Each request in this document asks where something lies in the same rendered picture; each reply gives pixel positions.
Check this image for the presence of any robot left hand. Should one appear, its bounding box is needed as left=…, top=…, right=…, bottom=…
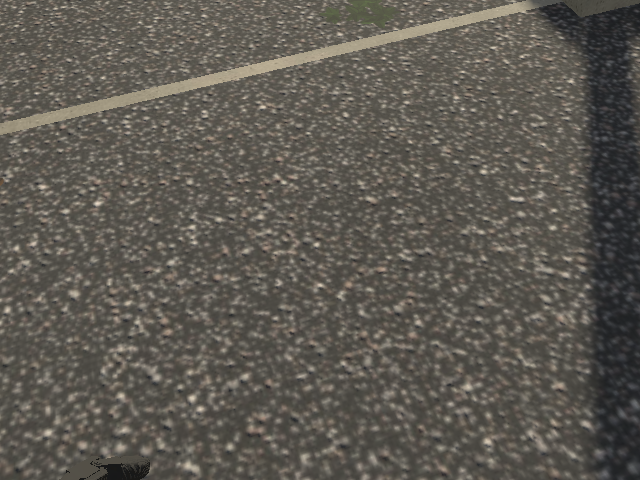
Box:
left=59, top=456, right=150, bottom=480

